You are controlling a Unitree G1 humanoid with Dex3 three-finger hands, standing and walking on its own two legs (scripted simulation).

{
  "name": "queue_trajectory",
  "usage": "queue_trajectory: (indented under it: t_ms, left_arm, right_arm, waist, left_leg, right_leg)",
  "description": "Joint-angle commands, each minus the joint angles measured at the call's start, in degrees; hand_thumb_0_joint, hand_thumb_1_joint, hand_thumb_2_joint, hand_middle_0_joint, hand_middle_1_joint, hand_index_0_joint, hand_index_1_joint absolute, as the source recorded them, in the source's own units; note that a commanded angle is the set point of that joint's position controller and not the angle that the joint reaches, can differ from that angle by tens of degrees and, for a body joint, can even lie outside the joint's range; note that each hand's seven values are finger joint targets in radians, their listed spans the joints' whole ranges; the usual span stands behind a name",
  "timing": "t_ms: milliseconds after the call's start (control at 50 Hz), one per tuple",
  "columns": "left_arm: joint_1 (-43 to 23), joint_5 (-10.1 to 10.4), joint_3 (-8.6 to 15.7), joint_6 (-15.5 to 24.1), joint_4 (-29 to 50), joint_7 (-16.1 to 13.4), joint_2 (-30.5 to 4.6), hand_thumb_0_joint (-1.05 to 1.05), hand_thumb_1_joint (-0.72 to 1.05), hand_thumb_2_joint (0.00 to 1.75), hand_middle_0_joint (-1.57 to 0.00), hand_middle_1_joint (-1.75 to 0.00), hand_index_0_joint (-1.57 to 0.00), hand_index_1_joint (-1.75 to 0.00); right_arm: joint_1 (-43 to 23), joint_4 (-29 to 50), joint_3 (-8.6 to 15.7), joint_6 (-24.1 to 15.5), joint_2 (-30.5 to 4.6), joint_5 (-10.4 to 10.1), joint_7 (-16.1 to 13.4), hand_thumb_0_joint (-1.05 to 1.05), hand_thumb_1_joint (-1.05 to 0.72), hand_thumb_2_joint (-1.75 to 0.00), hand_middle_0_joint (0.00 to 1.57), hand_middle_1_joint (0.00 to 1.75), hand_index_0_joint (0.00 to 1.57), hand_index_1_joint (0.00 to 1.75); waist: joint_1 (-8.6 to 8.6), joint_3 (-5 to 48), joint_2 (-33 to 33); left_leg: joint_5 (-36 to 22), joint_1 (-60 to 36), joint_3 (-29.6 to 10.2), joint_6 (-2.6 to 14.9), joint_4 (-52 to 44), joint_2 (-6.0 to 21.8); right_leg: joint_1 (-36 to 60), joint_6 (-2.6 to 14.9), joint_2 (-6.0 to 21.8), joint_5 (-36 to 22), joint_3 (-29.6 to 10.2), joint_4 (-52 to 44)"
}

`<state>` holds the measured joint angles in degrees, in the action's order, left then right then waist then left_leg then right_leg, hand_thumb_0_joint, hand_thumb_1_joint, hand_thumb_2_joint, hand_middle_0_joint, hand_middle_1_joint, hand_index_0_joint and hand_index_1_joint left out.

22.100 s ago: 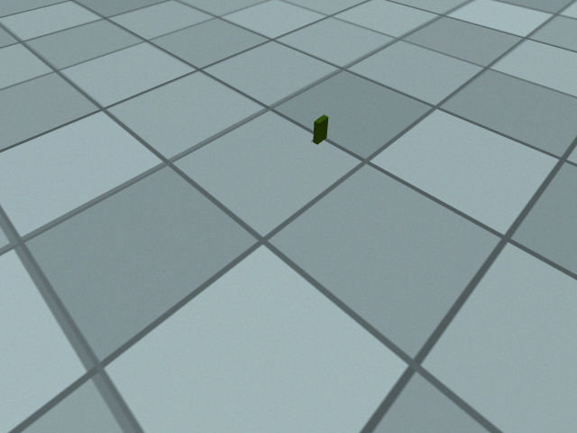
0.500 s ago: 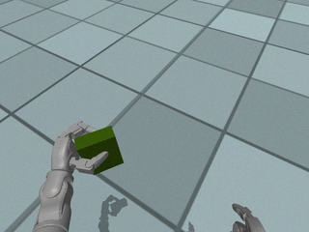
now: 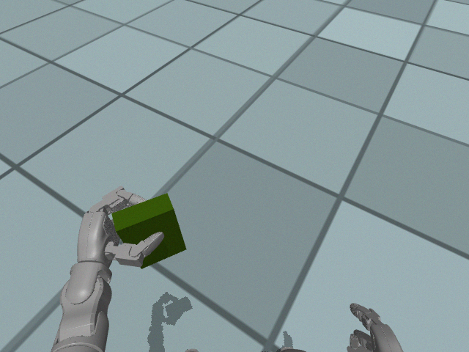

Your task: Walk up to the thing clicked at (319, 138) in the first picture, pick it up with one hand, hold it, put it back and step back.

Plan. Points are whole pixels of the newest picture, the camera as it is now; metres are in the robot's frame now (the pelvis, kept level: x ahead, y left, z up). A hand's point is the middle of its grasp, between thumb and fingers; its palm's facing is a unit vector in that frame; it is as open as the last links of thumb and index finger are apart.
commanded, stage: crouch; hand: left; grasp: from the side
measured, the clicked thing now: (153, 233) +0.32 +0.15 +0.02
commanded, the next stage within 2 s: lower in 1.66 s
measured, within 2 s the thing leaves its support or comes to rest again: neither
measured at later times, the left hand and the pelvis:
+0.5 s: hand (163, 263) +0.35 +0.17 -0.18, palm faces +0.03 -1.00 -0.02, open 8.1 cm; pelvis -0.04 +0.00 -0.17, yaw -1 degrees
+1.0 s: hand (174, 284) +0.36 +0.18 -0.39, palm faces +0.09 -1.00 -0.03, open 8.2 cm; pelvis -0.08 +0.00 -0.34, yaw -3 degrees
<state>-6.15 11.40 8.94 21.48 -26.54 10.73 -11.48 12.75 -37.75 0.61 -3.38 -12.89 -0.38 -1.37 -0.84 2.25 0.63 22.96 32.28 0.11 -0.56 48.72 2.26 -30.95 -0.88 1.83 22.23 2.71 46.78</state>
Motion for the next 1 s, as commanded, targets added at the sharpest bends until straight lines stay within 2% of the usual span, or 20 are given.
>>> queue_trajectory:
  t_ms: [0, 120, 140, 160, 180, 240, 260, 340, 380, 420, 460, 480, 520, 640, 660, 760, 800, 900, 920, 980]
  left_arm:
    - [-15.51, 0.29, 3.1, 6.84, 8.1, -1.4, -5.13, 0.0, 0.35, 1.18, -1.18, -1.32, -1.21, -1.3]
    - [-19.93, -0.72, 4.85, 13.82, 0.11, -0.39, -6.82, 0.0, 0.34, 1.2, -1.21, -1.35, -1.24, -1.33]
    - [-19.75, -0.8, 3.38, 15.0, -1.62, -0.01, -4.96, 0.0, 0.35, 1.21, -1.22, -1.36, -1.24, -1.34]
    - [-21.82, -0.8, 5.77, 16.62, -2.1, 0.0, -7.44, 0.0, 0.34, 1.21, -1.23, -1.37, -1.26, -1.36]
    - [-20.31, -1.04, 4.9, 17.71, -5.11, 0.43, -6.36, 0.0, 0.33, 1.23, -1.23, -1.38, -1.26, -1.37]
    - [-22.93, -0.37, 6.83, 21.56, -6.91, 1.04, -7.83, 0.0, 0.33, 1.24, -1.24, -1.38, -1.26, -1.38]
    - [-22.98, -0.6, 5.48, 22.25, -8.85, 1.48, -6.79, 0.0, 0.35, 1.24, -1.25, -1.38, -1.27, -1.37]
    - [-29.56, -1.12, 5.9, 24.86, -9.15, 2.51, -8.91, 0.0, 0.32, 1.22, -1.24, -1.36, -1.25, -1.36]
    - [-29.73, -1.3, 6.64, 25.36, -10.74, 2.0, -8.92, 0.0, 0.32, 1.23, -1.23, -1.36, -1.24, -1.35]
    - [-31.4, -1.17, 9.45, 25.65, -11.05, 1.03, -11.73, 0.0, 0.31, 1.24, -1.22, -1.35, -1.22, -1.35]
    - [-31.61, -0.98, 8.68, 25.77, -12.96, 0.95, -9.49, 0.0, 0.35, 1.26, -1.22, -1.35, -1.22, -1.35]
    - [-32.18, -1.1, 9.59, 25.74, -14.33, 0.86, -10.36, 0.0, 0.35, 1.26, -1.22, -1.35, -1.22, -1.35]
    - [-35.52, -1.5, 8.43, 26.36, -14.44, 1.24, -10.19, 0.0, 0.37, 1.27, -1.23, -1.37, -1.24, -1.37]
    - [-40.76, -2.92, 12.59, 28.27, -19.39, 0.45, -14.5, 0.0, 0.38, 1.25, -1.2, -1.35, -1.21, -1.35]
    - [-41.29, -2.94, 11.57, 28.61, -19.67, 0.56, -13.14, 0.0, 0.38, 1.26, -1.2, -1.36, -1.21, -1.36]
    - [-43.6, -4.4, 14.9, 30.41, -21.43, 0.0, -16.85, 0.0, 0.39, 1.28, -1.22, -1.37, -1.23, -1.37]
    - [-43.53, -4.62, 14.25, 30.45, -23.42, -0.08, -15.31, 0.0, 0.36, 1.29, -1.22, -1.38, -1.23, -1.38]
    - [-46.04, -5.62, 16.0, 30.67, -22.83, -1.03, -17.88, 0.0, 0.31, 1.28, -1.2, -1.36, -1.2, -1.37]
    - [-47.06, -6.02, 14.51, 30.57, -23.39, -0.91, -17.14, 0.0, 0.3, 1.27, -1.18, -1.34, -1.19, -1.35]
    - [-48.03, -6.35, 14.7, 30.21, -25.86, -0.91, -17.24, 0.0, 0.31, 1.27, -1.18, -1.33, -1.18, -1.34]
  right_arm:
    - [-1.56, 6.51, 3.27, -2.46, -7.99, 0.23, 0.26, 0.0, -0.84, -0.89, 0.2, 0.3, 0.2, 0.3]
    - [0.16, 5.48, 4.27, -2.99, -8.72, 1.46, 1.28, 0.0, -0.84, -0.89, 0.2, 0.3, 0.2, 0.3]
    - [-0.16, 5.84, 4.26, -2.98, -8.84, 1.61, 1.59, 0.0, -0.85, -0.89, 0.2, 0.3, 0.2, 0.3]
    - [0.33, 5.58, 4.25, -3.03, -9.01, 1.89, 1.6, 0.0, -0.85, -0.89, 0.2, 0.3, 0.2, 0.3]
    - [0.01, 5.5, 4.22, -3.03, -9.21, 2.02, 1.96, 0.0, -0.85, -0.89, 0.2, 0.3, 0.2, 0.3]
    - [-0.63, 5.91, 3.83, -3.26, -9.66, 2.25, 2.45, 0.0, -0.86, -0.9, 0.2, 0.3, 0.2, 0.3]
    - [-0.96, 5.89, 3.79, -3.37, -9.86, 2.28, 2.64, 0.0, -0.86, -0.9, 0.2, 0.3, 0.2, 0.3]
    - [-0.52, 5.68, 3.87, -2.79, -11.41, 2.7, 2.9, 0.0, -0.87, -0.9, 0.2, 0.3, 0.2, 0.3]
    - [-0.55, 5.0, 3.81, -2.5, -11.5, 3.06, 3.17, 0.0, -0.87, -0.9, 0.2, 0.3, 0.2, 0.3]
    - [-0.3, 4.7, 3.64, -2.05, -11.76, 3.18, 3.43, 0.0, -0.87, -0.9, 0.2, 0.3, 0.2, 0.3]
    - [-0.16, 4.03, 3.77, -1.68, -12.01, 3.41, 3.81, 0.0, -0.88, -0.9, 0.2, 0.3, 0.2, 0.3]
    - [-0.3, 3.56, 3.69, -1.59, -11.86, 3.57, 3.88, 0.0, -0.88, -0.9, 0.2, 0.3, 0.2, 0.3]
    - [-0.24, 2.55, 3.67, -1.57, -11.81, 3.88, 4.25, 0.0, -0.89, -0.91, 0.2, 0.3, 0.2, 0.3]
    - [-1.27, 1.25, 2.91, -1.25, -11.24, 5.29, 5.11, 0.0, -0.89, -0.9, 0.2, 0.3, 0.2, 0.3]
    - [-1.51, 1.05, 2.91, -1.26, -11.36, 5.36, 5.34, 0.0, -0.89, -0.9, 0.2, 0.3, 0.2, 0.3]
    - [-1.78, -0.61, 2.52, -0.96, -12.31, 6.31, 5.71, 0.0, -0.89, -0.91, 0.2, 0.3, 0.2, 0.3]
    - [-1.36, -1.07, 2.44, -0.82, -12.63, 6.54, 5.97, 0.0, -0.9, -0.91, 0.2, 0.3, 0.2, 0.3]
    - [-1.21, -1.95, 2.4, 0.01, -13.21, 7.07, 6.13, 0.0, -0.9, -0.91, 0.2, 0.3, 0.2, 0.3]
    - [-1.53, -2.04, 2.33, 0.16, -13.09, 7.11, 6.11, 0.0, -0.9, -0.91, 0.2, 0.3, 0.2, 0.3]
    - [-1.52, -2.69, 2.13, 0.36, -13.8, 7.33, 6.15, 0.0, -0.9, -0.91, 0.2, 0.3, 0.2, 0.3]
  waist:
    - [-0.95, 11.09, -1.18]
    - [-2.0, 18.66, -0.77]
    - [-2.39, 18.5, -0.5]
    - [-2.06, 20.48, -0.37]
    - [-2.11, 22.02, -0.17]
    - [-1.64, 26.04, 1.6]
    - [-1.98, 26.94, 1.29]
    - [-2.34, 33.02, 4.81]
    - [-2.32, 34.94, 3.58]
    - [-1.44, 38.21, 3.52]
    - [-2.38, 40.57, 2.32]
    - [-2.57, 39.55, 1.57]
    - [-3.79, 39.78, 1.26]
    - [-3.8, 41.49, -1.18]
    - [-4.19, 41.71, -0.86]
    - [-3.71, 43.04, 3.4]
    - [-4.4, 44.45, 3.67]
    - [-4.42, 44.99, 4.81]
    - [-5.3, 43.42, 5.15]
    - [-6.22, 41.13, 5.67]
  left_leg:
    - [-7.87, -1.32, -0.15, 0.85, -3.63, -1.33]
    - [-8.45, 6.54, -0.88, 1.07, 7.04, -1.49]
    - [-6.91, 8.66, -0.93, 0.98, 8.7, -1.62]
    - [-6.13, 11.57, -1.05, 1.08, 11.28, -1.78]
    - [-6.17, 13.46, -1.46, 0.95, 13.33, -1.74]
    - [-3.17, 20.63, -2.09, 0.88, 19.4, -1.97]
    - [-3.13, 22.8, -2.15, 0.92, 21.52, -1.97]
    - [-2.69, 26.66, -3.72, 0.45, 27.62, -1.59]
    - [-1.83, 30.92, -3.84, 0.57, 30.98, -1.68]
    - [-3.05, 34.24, -3.25, 0.82, 34.81, -1.87]
    - [-4.58, 36.3, -3.52, 1.07, 38.2, -1.86]
    - [-2.66, 39.89, -3.13, 1.26, 39.76, -2.05]
    - [-0.27, 43.82, -3.06, 1.42, 42.59, -1.99]
    - [7.04, 57.06, -1.32, 1.83, 51.63, -2.0]
    - [7.92, 57.03, -1.53, 1.76, 52.33, -2.03]
    - [7.67, 58.66, -1.63, 1.14, 56.7, -1.95]
    - [5.95, 58.7, -1.8, 1.2, 58.88, -1.89]
    - [7.71, 62.21, -1.16, 1.12, 62.43, -1.95]
    - [9.52, 63.54, -1.03, 1.15, 62.82, -1.9]
    - [11.12, 64.78, -1.59, 1.09, 64.64, -1.78]
  right_leg:
    - [0.29, 1.65, -1.76, -9.86, -0.17, -2.74]
    - [-10.03, 1.83, -1.71, -10.03, -0.69, 7.33]
    - [-12.67, 1.95, -1.71, -8.52, -0.76, 9.21]
    - [-14.56, 2.0, -1.69, -7.78, -0.92, 11.39]
    - [-17.73, 2.17, -1.84, -7.15, -0.62, 14.03]
    - [-24.58, 2.32, -1.62, -3.76, -0.94, 20.28]
    - [-26.44, 2.31, -1.4, -3.46, -1.26, 22.25]
    - [-37.71, 2.97, -1.86, -1.06, -0.11, 31.03]
    - [-39.81, 2.84, -1.57, -0.42, -0.64, 33.67]
    - [-40.88, 2.78, -1.63, -1.12, -1.33, 36.37]
    - [-43.69, 2.8, -1.7, -2.28, -1.01, 39.36]
    - [-44.15, 2.6, -1.63, -1.12, -1.59, 39.86]
    - [-46.85, 2.61, -1.68, 0.39, -1.89, 42.11]
    - [-49.07, 1.8, -1.32, 6.56, -4.34, 46.86]
    - [-51.42, 2.0, -1.42, 7.55, -3.77, 48.16]
    - [-58.88, 2.74, -1.73, 7.6, -1.07, 56.13]
    - [-61.24, 2.85, -1.89, 5.98, -0.32, 58.54]
    - [-63.94, 2.9, -2.02, 6.74, 0.58, 62.5]
    - [-65.27, 2.87, -2.06, 8.12, 0.78, 62.97]
    - [-69.78, 2.96, -2.15, 9.03, 2.14, 65.6]
